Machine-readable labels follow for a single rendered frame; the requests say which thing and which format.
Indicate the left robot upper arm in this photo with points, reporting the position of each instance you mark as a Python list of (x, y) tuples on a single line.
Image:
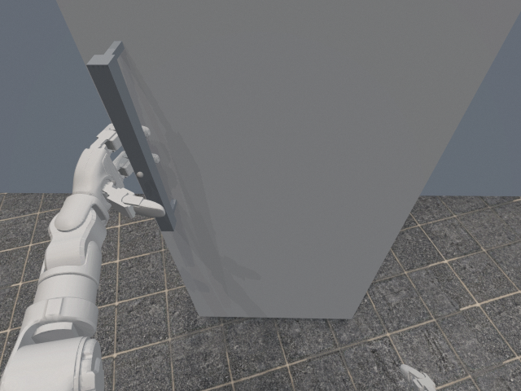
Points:
[(73, 364)]

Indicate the robot right hand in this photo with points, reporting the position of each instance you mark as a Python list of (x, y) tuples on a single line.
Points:
[(418, 381)]

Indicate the fridge door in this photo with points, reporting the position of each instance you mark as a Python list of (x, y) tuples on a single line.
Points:
[(295, 135)]

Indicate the robot left hand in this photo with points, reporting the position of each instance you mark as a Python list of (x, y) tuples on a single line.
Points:
[(95, 169)]

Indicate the robot left forearm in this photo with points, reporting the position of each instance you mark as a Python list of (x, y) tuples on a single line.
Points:
[(64, 304)]

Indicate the handle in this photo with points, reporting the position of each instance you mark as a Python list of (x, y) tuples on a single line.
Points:
[(110, 83)]

